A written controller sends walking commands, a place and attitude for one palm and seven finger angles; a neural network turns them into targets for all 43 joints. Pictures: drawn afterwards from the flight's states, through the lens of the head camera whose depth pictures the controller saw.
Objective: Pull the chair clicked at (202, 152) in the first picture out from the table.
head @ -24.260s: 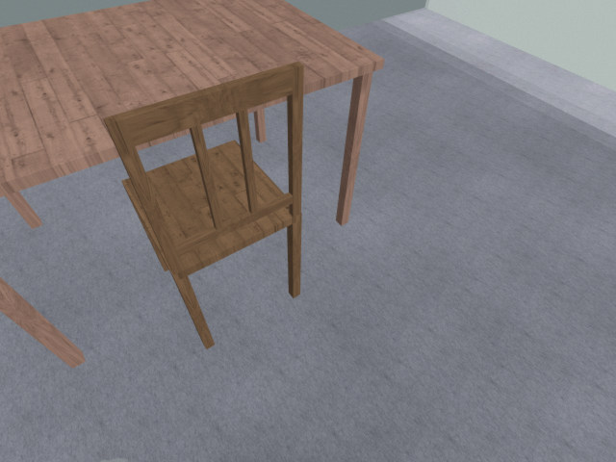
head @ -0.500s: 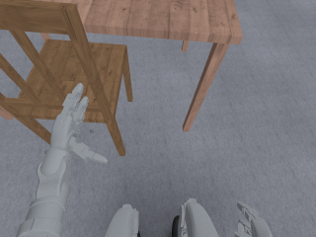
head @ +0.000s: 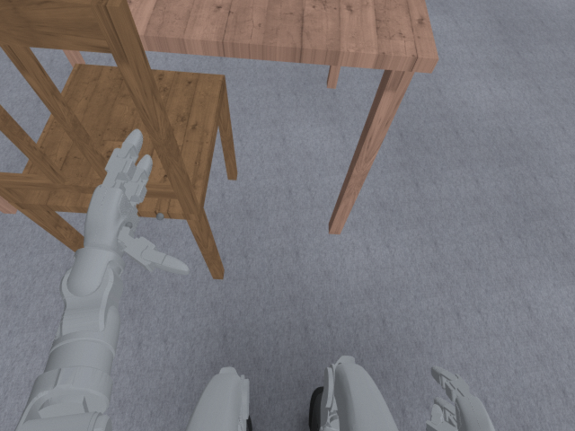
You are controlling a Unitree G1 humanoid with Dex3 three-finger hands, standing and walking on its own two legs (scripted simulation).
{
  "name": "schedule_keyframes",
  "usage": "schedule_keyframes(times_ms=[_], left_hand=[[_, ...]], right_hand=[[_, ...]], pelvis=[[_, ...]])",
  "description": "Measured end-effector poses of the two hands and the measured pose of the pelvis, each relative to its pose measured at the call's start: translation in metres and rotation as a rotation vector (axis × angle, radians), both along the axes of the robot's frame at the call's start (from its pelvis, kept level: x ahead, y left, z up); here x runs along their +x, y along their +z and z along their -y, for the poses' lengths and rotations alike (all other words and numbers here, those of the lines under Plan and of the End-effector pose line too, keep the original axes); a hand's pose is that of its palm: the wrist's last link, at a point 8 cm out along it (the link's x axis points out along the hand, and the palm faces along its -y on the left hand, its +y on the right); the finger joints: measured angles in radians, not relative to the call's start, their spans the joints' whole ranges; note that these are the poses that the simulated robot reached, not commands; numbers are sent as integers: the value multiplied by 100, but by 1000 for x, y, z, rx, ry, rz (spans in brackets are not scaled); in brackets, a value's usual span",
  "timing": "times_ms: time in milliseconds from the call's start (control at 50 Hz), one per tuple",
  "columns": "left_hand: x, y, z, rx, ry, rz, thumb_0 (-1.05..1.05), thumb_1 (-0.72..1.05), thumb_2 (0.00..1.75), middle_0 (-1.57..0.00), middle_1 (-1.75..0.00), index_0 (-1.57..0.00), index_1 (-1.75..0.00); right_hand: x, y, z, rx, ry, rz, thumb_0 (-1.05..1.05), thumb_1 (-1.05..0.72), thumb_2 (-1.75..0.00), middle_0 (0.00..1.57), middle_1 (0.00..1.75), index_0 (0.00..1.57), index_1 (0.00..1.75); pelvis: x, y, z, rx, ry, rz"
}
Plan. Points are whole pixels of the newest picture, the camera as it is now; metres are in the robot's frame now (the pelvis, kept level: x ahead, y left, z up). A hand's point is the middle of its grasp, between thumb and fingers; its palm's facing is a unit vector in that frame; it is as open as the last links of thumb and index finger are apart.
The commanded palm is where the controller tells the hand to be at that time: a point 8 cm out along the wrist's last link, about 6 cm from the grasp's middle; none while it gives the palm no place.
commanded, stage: push the fingers through the gap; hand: left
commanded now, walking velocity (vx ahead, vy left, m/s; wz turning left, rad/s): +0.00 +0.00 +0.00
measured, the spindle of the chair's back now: (7, 125) +0.53 +0.42 +0.03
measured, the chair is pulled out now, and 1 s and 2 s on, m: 0.00 0.00 0.00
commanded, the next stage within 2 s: hook a spindle and tug to test in 1.30 s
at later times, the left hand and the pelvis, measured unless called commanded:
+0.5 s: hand (169, 181) +0.45 +0.18 +0.02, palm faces -0.07 -1.00 -0.04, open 16.9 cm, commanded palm +0.43 +0.22 +0.03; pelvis +0.00 +0.00 +0.00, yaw -1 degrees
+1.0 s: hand (177, 156) +0.49 +0.17 +0.02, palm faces -0.05 -1.00 -0.03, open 16.9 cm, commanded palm +0.46 +0.22 +0.02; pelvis +0.00 +0.00 -0.01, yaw -1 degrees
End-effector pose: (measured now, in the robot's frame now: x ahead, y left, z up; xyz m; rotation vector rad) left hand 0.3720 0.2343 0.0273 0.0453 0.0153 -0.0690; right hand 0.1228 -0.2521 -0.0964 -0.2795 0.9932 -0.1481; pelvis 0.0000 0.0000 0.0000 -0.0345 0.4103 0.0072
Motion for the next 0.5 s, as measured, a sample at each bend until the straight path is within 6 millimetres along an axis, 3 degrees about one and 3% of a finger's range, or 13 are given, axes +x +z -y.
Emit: schedule_keyframes(times_ms=[500], left_hand=[[57, -3, 2, -6, 2, -16, -1, -50, 30, -6, -8, -6, -8]], right_hand=[[-57, -6, 6, -18, -72, -162, 1, -91, -90, 21, 30, 20, 30]], pelvis=[[-4, -2, -4, -4, -13, -33]])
